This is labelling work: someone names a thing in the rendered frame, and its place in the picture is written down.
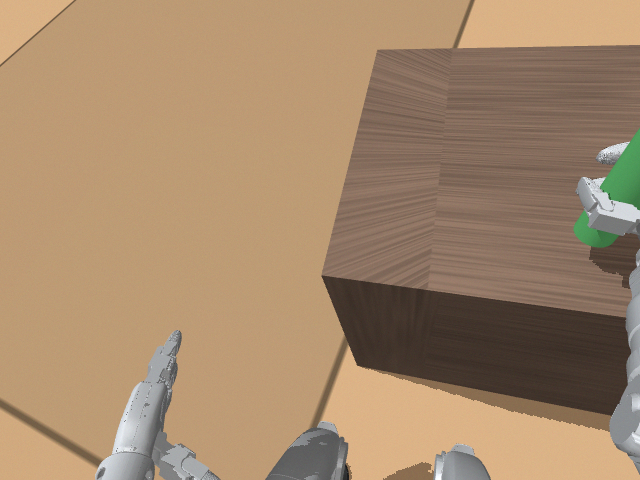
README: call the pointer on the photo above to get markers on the left robot arm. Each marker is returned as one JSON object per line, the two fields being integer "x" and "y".
{"x": 126, "y": 466}

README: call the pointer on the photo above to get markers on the right robot hand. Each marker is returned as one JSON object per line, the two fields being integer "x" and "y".
{"x": 607, "y": 215}

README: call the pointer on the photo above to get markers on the left robot hand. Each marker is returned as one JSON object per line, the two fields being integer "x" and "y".
{"x": 141, "y": 426}

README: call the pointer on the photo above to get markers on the right robot arm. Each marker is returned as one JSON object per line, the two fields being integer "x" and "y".
{"x": 624, "y": 424}

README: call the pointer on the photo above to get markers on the can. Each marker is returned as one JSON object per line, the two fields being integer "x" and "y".
{"x": 621, "y": 184}

